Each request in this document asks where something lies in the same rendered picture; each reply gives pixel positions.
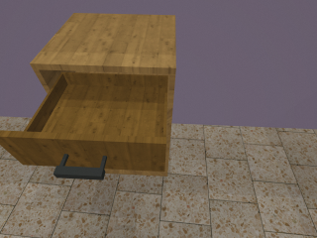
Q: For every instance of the cabinet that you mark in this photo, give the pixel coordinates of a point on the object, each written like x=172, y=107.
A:
x=141, y=44

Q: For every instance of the drawer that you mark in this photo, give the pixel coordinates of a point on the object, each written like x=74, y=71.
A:
x=90, y=115

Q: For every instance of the handle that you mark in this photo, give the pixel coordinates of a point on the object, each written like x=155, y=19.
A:
x=68, y=172

